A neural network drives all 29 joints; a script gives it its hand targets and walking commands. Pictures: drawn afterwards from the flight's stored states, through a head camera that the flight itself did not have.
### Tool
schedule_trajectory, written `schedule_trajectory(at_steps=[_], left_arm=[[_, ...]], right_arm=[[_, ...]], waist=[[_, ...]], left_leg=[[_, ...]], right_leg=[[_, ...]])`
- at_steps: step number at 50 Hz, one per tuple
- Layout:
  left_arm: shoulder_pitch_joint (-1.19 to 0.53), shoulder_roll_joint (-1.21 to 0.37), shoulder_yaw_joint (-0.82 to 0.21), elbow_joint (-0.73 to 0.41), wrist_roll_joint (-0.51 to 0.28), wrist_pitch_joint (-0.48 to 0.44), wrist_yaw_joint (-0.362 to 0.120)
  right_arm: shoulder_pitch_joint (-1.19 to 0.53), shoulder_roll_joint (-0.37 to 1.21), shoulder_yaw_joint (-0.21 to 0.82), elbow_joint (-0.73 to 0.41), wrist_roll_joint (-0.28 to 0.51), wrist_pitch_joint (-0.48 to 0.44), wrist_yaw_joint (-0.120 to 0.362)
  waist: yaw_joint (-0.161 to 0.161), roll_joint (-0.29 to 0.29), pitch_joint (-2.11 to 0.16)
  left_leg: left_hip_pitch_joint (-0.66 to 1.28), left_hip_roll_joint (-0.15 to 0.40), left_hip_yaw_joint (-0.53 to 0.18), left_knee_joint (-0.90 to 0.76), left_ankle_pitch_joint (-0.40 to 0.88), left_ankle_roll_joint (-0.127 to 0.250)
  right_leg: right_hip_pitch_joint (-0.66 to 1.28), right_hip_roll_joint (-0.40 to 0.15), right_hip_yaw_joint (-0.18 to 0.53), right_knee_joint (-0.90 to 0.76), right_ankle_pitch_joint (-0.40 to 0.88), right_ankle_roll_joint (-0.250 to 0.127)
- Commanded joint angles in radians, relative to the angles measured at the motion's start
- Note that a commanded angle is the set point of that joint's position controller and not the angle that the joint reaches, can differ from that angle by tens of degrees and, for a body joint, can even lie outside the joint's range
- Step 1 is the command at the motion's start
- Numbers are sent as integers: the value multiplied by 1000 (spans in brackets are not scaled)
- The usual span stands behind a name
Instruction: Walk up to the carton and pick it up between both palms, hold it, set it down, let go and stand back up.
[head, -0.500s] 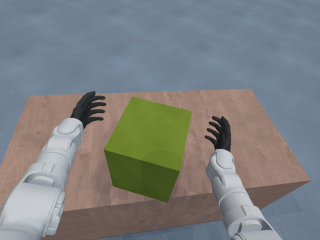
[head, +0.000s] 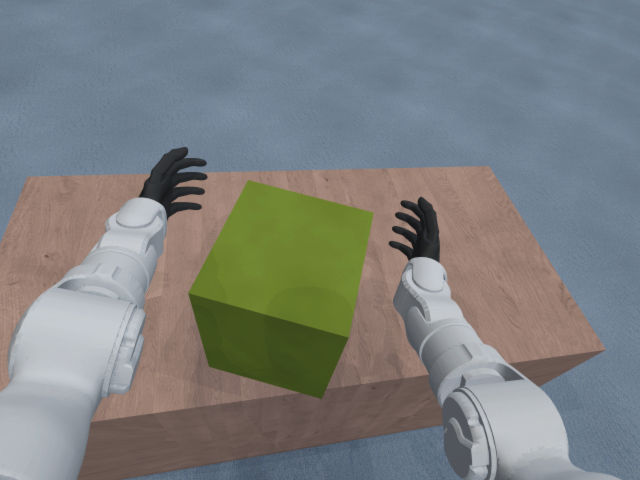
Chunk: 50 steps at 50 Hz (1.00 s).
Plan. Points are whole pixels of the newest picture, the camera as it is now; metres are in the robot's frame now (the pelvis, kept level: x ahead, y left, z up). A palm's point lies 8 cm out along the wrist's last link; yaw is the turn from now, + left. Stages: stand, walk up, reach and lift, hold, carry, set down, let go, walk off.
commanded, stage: reach and lift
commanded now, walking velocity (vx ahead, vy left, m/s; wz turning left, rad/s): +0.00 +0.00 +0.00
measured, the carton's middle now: (286, 294) +0.42 -0.03 -0.08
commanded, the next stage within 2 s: none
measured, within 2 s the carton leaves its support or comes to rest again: neither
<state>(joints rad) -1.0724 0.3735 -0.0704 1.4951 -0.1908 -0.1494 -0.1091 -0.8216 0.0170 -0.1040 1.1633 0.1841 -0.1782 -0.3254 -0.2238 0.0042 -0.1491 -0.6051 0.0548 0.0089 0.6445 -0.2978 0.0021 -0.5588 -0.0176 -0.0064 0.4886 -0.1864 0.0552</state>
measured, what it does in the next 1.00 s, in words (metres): lowers itself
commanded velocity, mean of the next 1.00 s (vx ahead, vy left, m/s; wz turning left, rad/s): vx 0.00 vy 0.00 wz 0.00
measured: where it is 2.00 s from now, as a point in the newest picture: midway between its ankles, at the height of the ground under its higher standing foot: outside the picture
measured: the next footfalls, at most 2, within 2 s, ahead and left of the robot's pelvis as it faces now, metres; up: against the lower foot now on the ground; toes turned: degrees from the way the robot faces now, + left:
none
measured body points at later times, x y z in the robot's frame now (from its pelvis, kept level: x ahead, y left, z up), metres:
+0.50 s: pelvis -0.03 +0.01 -0.06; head +0.10 +0.06 +0.37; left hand +0.48 +0.12 -0.04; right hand +0.37 -0.19 -0.04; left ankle +0.00 +0.11 -0.73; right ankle +0.02 -0.16 -0.73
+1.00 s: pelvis -0.04 +0.01 -0.07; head +0.08 +0.06 +0.36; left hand +0.48 +0.12 -0.04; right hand +0.38 -0.19 -0.04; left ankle +0.00 +0.11 -0.73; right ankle +0.02 -0.16 -0.73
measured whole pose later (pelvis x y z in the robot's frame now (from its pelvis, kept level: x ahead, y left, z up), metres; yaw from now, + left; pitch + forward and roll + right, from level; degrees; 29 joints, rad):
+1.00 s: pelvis -0.04 +0.01 -0.07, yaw -1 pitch +29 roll -5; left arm -1.18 0.30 -0.14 1.64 -0.18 -0.33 -0.02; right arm -0.98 0.03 -0.29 1.43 0.10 -0.40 -0.28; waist -0.24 0.02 -0.27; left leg -1.18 0.05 -0.03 1.09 -0.42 0.01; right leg -1.13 -0.02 -0.02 0.95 -0.32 0.07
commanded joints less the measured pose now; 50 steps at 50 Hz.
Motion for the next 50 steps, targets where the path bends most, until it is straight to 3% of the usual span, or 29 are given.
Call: schedule_trajectory(at_steps=[1, 7, 9, 11, 12, 13, 14, 16, 20, 22, 23, 25, 26, 27, 29, 30, 32, 34, 35, 36, 37, 39, 40, 42, 47, 50], left_arm=[[-301, 81, 32, -41, 36, -98, -12], [-438, 81, 26, -159, 23, -199, 24], [-434, 57, -1, -90, 20, -207, 27], [-478, 57, -20, -94, 4, -223, 36], [-486, 49, -35, -42, 3, -222, 38], [-477, 36, -53, -21, -13, -230, 39], [-492, 42, -57, 1, -24, -241, 39], [-522, 31, -74, -11, -29, -273, 51], [-506, 21, -61, 37, 6, -284, 57], [-520, 10, -69, 43, 18, -283, 60], [-523, 14, -56, 44, 25, -283, 59], [-512, 38, -35, 50, 31, -282, 60], [-531, 26, -46, 2, 27, -286, 64], [-545, 31, -33, -30, 33, -289, 70], [-545, 36, -24, -40, 29, -284, 76], [-515, 15, -23, -38, 30, -278, 76], [-536, 0, -56, -15, 4, -272, 75], [-540, -19, -72, 5, 0, -253, 74], [-531, -34, -81, 16, -1, -243, 70], [-538, -31, -70, -16, 2, -242, 71], [-537, -37, -70, -25, 13, -239, 71], [-544, -38, -63, 17, 23, -222, 67], [-574, 22, -49, 40, -3, -231, 78], [-565, 26, -58, 34, -6, -228, 91], [-568, -47, -73, -3, 16, -227, 91], [-566, -80, -56, -17, 42, -226, 86]], right_arm=[[-236, -46, -4, -21, -2, -143, -2], [-324, -68, -101, -79, -69, -262, 10], [-334, -71, -126, -9, -97, -270, 18], [-370, -74, -144, -1, -104, -277, 27], [-396, -83, -145, 28, -100, -273, 34], [-395, -85, -147, 46, -99, -274, 38], [-409, -84, -147, 64, -103, -275, 42], [-417, -86, -139, 59, -87, -299, 51], [-408, -95, -122, 109, -69, -314, 62], [-406, -108, -123, 175, -48, -326, 65], [-412, -105, -118, 191, -43, -330, 64], [-414, -108, -116, 187, -42, -328, 60], [-423, -114, -136, 157, -53, -340, 55], [-428, -108, -142, 138, -56, -343, 52], [-444, -116, -156, 133, -71, -333, 53], [-445, -107, -142, 107, -66, -334, 54], [-480, -117, -169, 91, -86, -322, 50], [-507, -120, -177, 84, -98, -310, 47], [-508, -116, -186, 102, -106, -303, 43], [-509, -114, -185, 84, -103, -305, 42], [-497, -113, -189, 109, -109, -306, 38], [-528, -104, -198, 124, -112, -300, 33], [-524, -142, -214, 138, -120, -276, 38], [-519, -134, -199, 139, -103, -258, 41], [-497, -86, -177, 148, -80, -262, 41], [-506, -63, -167, 147, -66, -273, 43]], waist=[[-10, 159, -547], [-22, 221, -742], [-44, 226, -715], [-32, 258, -735], [-27, 278, -699], [-41, 260, -708], [-33, 255, -707], [-18, 299, -805], [1, 325, -838], [-12, 351, -820], [0, 346, -813], [-5, 287, -818], [-21, 298, -883], [-1, 307, -907], [-12, 276, -898], [5, 272, -902], [-17, 263, -892], [-10, 287, -849], [-31, 264, -807], [-11, 279, -828], [-25, 273, -827], [-22, 269, -781], [-54, 221, -772], [-54, 208, -741], [-28, 286, -792], [-9, 302, -800]], left_leg=[[321, -66, 6, 62, 493, -67], [292, -64, 13, 156, 495, -107], [275, -60, 7, 170, 421, -108], [232, -55, 2, 182, 350, -107], [207, -51, -3, 190, 307, -108], [188, -50, -8, 198, 292, -104], [146, -52, -2, 209, 248, -97], [133, -54, -6, 239, 276, -110], [135, -52, -25, 276, 314, -114], [163, -47, -30, 306, 373, -131], [159, -50, -24, 324, 391, -135], [116, -60, -12, 336, 373, -120], [122, -60, -13, 340, 394, -128], [110, -64, -9, 350, 379, -127], [105, -64, -12, 356, 380, -120], [96, -66, -8, 361, 367, -118], [74, -62, -26, 356, 288, -111], [55, -59, -35, 344, 227, -113], [56, -52, -41, 337, 203, -104], [56, -55, -36, 345, 225, -108], [67, -52, -46, 350, 234, -111], [50, -54, -52, 352, 213, -106], [-7, -73, -35, 351, 130, -92], [-23, -72, -37, 324, 73, -82], [40, -65, -31, 346, 191, -106], [68, -59, -34, 367, 264, -113]], right_leg=[[74, 62, -82, 27, 438, -55], [-58, 77, -104, 104, 398, -54], [-130, 77, -114, 117, 308, -59], [-198, 71, -114, 144, 222, -65], [-236, 66, -113, 159, 174, -71], [-247, 65, -116, 174, 171, -67], [-259, 58, -109, 192, 139, -64], [-294, 58, -112, 234, 147, -65], [-345, 67, -119, 285, 170, -63], [-380, 76, -122, 307, 187, -71], [-390, 77, -125, 310, 189, -72], [-358, 78, -112, 320, 193, -61], [-355, 81, -118, 328, 225, -56], [-370, 81, -113, 333, 198, -60], [-359, 83, -112, 343, 207, -56], [-359, 82, -107, 346, 195, -60], [-393, 81, -112, 367, 141, -60], [-421, 75, -115, 368, 100, -68], [-416, 78, -120, 367, 97, -63], [-407, 81, -117, 373, 105, -64], [-409, 84, -119, 380, 118, -60], [-432, 77, -120, 379, 96, -62], [-408, 69, -93, 350, 49, -52], [-390, 63, -96, 359, 40, -44], [-435, 65, -106, 361, 99, -60], [-454, 68, -109, 363, 121, -64]])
